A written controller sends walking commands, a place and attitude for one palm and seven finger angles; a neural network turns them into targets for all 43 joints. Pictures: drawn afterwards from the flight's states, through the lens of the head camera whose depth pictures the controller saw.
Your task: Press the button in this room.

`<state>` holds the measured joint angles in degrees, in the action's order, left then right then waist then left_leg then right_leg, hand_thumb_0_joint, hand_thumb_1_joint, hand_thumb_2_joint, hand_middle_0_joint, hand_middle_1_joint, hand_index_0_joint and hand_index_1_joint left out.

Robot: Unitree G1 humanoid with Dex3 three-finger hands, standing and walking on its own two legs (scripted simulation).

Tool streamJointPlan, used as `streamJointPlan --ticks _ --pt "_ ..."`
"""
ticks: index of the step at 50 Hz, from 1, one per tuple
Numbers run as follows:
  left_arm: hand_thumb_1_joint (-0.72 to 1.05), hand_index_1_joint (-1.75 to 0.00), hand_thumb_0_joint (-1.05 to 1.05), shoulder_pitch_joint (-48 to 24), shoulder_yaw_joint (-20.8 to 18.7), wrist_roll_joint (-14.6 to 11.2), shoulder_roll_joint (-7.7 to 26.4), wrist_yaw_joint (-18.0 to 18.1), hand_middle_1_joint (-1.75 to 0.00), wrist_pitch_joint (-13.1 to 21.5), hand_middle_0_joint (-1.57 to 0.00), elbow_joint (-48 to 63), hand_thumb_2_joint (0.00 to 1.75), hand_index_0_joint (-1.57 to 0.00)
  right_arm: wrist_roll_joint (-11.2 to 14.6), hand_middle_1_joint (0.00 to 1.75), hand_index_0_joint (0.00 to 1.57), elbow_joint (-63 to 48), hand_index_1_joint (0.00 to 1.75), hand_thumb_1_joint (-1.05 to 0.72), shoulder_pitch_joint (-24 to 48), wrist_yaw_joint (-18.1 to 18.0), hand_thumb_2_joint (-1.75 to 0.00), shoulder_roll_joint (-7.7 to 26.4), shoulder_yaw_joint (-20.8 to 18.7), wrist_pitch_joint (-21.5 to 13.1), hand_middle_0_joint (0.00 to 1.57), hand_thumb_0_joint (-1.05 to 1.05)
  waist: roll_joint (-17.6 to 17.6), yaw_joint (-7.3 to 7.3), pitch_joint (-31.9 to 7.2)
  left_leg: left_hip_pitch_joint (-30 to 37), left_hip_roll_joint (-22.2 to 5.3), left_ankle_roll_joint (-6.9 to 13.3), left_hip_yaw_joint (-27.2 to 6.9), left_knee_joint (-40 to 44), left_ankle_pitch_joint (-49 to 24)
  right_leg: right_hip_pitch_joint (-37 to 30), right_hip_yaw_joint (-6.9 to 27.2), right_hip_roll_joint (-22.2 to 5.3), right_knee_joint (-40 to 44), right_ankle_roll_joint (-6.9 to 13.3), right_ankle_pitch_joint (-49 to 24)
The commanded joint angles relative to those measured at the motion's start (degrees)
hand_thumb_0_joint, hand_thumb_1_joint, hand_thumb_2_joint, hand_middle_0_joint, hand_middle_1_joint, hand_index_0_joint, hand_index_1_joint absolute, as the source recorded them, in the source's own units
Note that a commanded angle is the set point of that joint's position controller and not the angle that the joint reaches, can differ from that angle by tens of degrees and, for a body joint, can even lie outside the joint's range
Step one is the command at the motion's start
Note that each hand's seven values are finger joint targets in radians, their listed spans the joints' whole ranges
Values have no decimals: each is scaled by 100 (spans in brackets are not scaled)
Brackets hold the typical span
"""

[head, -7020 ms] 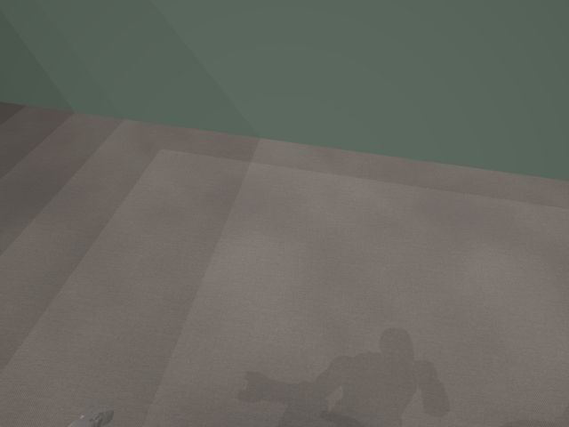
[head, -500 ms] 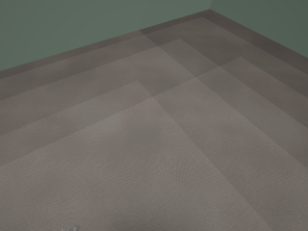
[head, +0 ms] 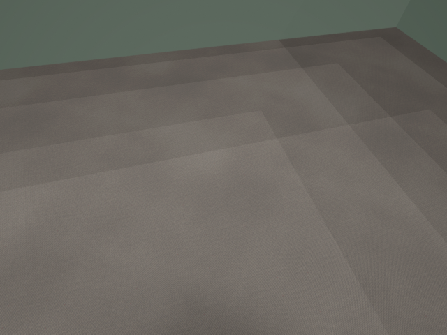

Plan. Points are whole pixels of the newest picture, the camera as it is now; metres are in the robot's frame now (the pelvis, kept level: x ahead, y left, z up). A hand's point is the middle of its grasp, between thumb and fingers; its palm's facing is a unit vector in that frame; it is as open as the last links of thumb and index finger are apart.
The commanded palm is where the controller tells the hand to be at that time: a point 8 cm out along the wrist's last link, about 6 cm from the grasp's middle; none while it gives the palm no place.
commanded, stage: turn or walk to find it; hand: left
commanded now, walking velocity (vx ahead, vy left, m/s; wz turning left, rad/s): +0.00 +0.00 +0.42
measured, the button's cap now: out of the picture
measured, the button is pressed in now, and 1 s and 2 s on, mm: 0 0 0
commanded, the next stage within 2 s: none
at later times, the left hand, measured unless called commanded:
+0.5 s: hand out of the picture +0.04 +0.18 -0.13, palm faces +0.20 -0.94 -0.29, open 7.4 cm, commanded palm none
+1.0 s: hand out of the picture -0.11 +0.20 -0.17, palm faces +0.45 -0.86 -0.26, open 7.4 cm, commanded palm none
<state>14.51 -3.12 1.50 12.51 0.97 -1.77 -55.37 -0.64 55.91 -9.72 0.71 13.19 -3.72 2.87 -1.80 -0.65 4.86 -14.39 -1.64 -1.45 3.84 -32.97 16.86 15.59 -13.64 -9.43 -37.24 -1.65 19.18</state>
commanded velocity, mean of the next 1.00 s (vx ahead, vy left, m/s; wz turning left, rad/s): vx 0.00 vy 0.00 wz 0.42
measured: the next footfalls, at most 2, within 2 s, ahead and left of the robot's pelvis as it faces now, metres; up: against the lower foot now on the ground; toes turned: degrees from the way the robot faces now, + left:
right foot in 0.42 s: +0.03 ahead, -0.12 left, +0.00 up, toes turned +5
left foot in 0.88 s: -0.06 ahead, +0.11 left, +0.00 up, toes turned +27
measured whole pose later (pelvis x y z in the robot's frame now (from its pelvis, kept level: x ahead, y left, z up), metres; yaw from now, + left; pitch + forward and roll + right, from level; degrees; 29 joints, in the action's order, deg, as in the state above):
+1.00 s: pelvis -0.04 +0.00 +0.01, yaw +24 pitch -1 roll +0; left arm 14.0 -3.9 1.2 14.9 1.2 -4.2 -57.5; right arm -0.9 54.7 -7.4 -0.2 11.5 -2.5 1.3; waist -2.9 -1.6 5.0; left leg -13.3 -0.4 1.4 3.6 -31.7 17.5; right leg 23.0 -5.5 -6.6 -57.6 -3.5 28.2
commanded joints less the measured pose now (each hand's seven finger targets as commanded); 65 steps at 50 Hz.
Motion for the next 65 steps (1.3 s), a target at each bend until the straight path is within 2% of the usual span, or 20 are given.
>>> streamJointPlan --ticks 1,6,14,19,20,21,22,23,26,28,37,42,43,44,45,50,59,62,64,65 --pt "90 -30 0 -486 -108 -33 564 61 -30 -60 -20 658 90 -20 -61 30 20 -217 30 -90 -823 -111 -90 1349 -262 -198 20 0 1805 503 -761 833 -2036 1159 -2340 1619 -2356 1513 1018 208 -2270 -211 1614" --pt "90 -30 0 -227 -152 -48 565 -54 -30 -19 -20 342 90 -20 -45 30 20 -442 30 -90 -53 -175 -90 949 -112 -259 20 0 992 102 -569 646 -1172 963 -1451 1511 -2297 1455 1173 308 -2535 -271 387" --pt "90 -30 0 -514 -94 -83 453 -5 -30 5 -20 592 90 -20 -80 30 20 -440 30 -90 -294 -142 -90 996 -195 -190 20 0 1057 265 -666 734 -1174 1143 -1986 1340 -2334 1013 1181 567 -1138 -274 689" --pt "90 -30 0 231 -118 -106 562 40 -30 128 -20 473 90 -20 -37 30 20 -576 30 -90 12 -96 -90 926 -234 -144 20 0 820 -125 -841 -305 -712 735 -1958 665 -1834 -787 1074 690 1220 -183 -662" --pt "90 -30 0 340 -179 -47 861 75 -30 191 -20 470 90 -20 8 30 20 -627 30 -90 -94 -69 -90 626 -204 -151 20 0 -30 -154 -905 -1086 -252 405 -1585 -1 -842 -1511 1785 -43 1879 22 -641" --pt "90 -30 0 345 -279 31 1360 103 -30 222 -20 518 90 -20 11 30 20 -789 30 -90 -61 -41 -90 304 -135 -158 20 0 -1492 -197 -726 -1976 563 6 -648 -1236 1097 -1616 3224 -1455 2191 656 -1012" --pt "90 -30 0 259 -295 -30 1368 111 -30 213 -20 617 90 -20 -60 30 20 -796 30 -90 79 -60 -90 591 -220 -69 20 0 -1431 -279 -628 -1810 354 21 -914 -2344 1590 -743 3367 -1828 2370 1050 -836" --pt "90 -30 0 -76 -272 -33 1211 120 -30 196 -20 687 90 -20 -65 30 20 -712 30 -90 101 -42 -90 626 -252 -3 20 0 -1136 -104 -314 -1781 267 48 -1016 -3072 1329 -236 3154 -1581 2463 1074 -395" --pt "90 -30 0 -665 -120 -43 776 95 -30 228 -20 815 90 -20 -87 30 20 -371 30 -90 -391 42 -90 480 -224 53 20 0 -548 262 -155 -1732 107 -95 -746 -3735 364 -173 1721 -788 2145 716 -952" --pt "90 -30 0 -427 -108 -38 713 100 -30 257 -20 738 90 -20 -78 30 20 -327 30 -90 -347 43 -90 494 -206 56 20 0 -712 144 -207 -1717 41 -188 -642 -3679 257 -337 1550 -777 2116 744 -1252" --pt "90 -30 0 351 -211 28 1064 88 -30 215 -20 323 90 -20 -3 30 20 -410 30 -90 297 11 -90 313 -40 -24 20 0 -884 -266 -596 -1177 -2 -231 -107 -1547 987 -1313 1224 -1081 1527 987 -3200" --pt "90 -30 0 153 -251 -32 1128 78 -30 154 -20 222 90 -20 14 30 20 -287 30 -90 -164 -23 -90 422 -9 -154 20 0 -761 42 -894 188 27 -55 164 698 -242 -992 761 -954 630 547 -3206" --pt "90 -30 0 168 -226 -84 984 56 -30 116 -20 269 90 -20 -8 30 20 -275 30 -90 -350 -18 -90 707 -74 -207 20 0 -81 164 -1009 1068 -362 113 -266 1173 -1193 -217 485 -708 -15 233 -2334" --pt "90 -30 0 145 -155 -98 635 18 -30 86 -20 435 90 -20 -50 30 20 -300 30 -90 -548 -28 -90 1245 -196 -230 20 0 1546 266 -1039 1812 -1667 642 -1893 1248 -3013 1205 244 7 -1084 -159 324" --pt "90 -30 0 -124 -56 -50 517 34 -30 39 -20 620 90 -20 -31 30 20 -236 30 -90 -792 -73 -90 1460 -236 -182 20 0 1741 400 -938 1585 -2231 1198 -2200 1282 -4056 1545 619 220 -1912 -240 1822" --pt "90 -30 0 -203 -132 -67 595 -25 -30 -10 -20 311 90 -20 -36 30 20 -398 30 -90 -10 -182 -90 946 -88 -250 20 0 1063 86 -560 857 -1279 1011 -1252 1304 -3361 1456 1158 248 -2648 -293 543" --pt "90 -30 0 -394 -80 -90 456 -5 -30 10 -20 579 90 -20 -85 30 20 -486 30 -90 -68 -116 -90 1023 -199 -164 20 0 1116 208 -489 361 -1151 1088 -1821 1307 -2242 635 1049 584 -812 -269 626" --pt "90 -30 0 8 -94 -100 471 9 -30 85 -20 536 90 -20 -72 30 20 -565 30 -90 53 -104 -90 996 -230 -143 20 0 1090 17 -689 113 -944 932 -1891 921 -2281 -102 950 735 394 -225 -59" --pt "90 -30 0 383 -160 -51 837 55 -30 204 -20 476 90 -20 9 30 20 -605 30 -90 3 -63 -90 718 -216 -156 20 0 216 -157 -924 -709 -378 431 -1488 17 -1267 -1333 1535 93 1757 -50 -951" --pt "90 -30 0 418 -266 26 1343 99 -30 248 -20 487 90 -20 23 30 20 -772 30 -90 -55 -32 -90 312 -130 -162 20 0 -1312 -166 -825 -1776 448 26 -608 -1139 779 -1718 2977 -1343 2033 540 -1452"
